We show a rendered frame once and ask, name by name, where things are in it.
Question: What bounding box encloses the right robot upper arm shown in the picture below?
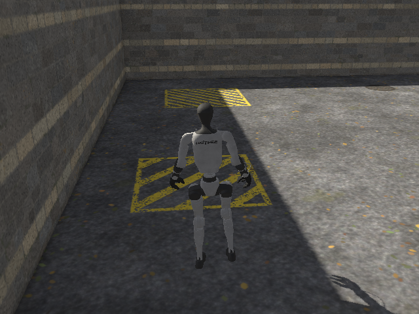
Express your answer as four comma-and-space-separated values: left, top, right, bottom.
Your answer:
220, 131, 241, 166

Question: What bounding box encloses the right robot shin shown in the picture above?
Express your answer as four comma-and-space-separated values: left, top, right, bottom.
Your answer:
223, 208, 234, 253

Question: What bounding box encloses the right robot hand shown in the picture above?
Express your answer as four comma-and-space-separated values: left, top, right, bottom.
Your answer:
237, 174, 251, 188

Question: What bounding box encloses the left robot hand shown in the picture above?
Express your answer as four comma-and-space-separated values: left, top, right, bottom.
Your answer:
170, 177, 185, 190

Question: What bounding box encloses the robot left foot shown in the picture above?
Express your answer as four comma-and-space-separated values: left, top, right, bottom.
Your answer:
195, 252, 206, 269

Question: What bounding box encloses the left robot upper arm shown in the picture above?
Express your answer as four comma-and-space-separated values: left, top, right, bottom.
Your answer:
176, 132, 193, 168

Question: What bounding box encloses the robot right forearm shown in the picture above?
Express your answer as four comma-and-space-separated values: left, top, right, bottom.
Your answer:
235, 155, 249, 178

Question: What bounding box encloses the robot left forearm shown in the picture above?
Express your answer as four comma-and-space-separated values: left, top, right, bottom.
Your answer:
171, 158, 183, 180

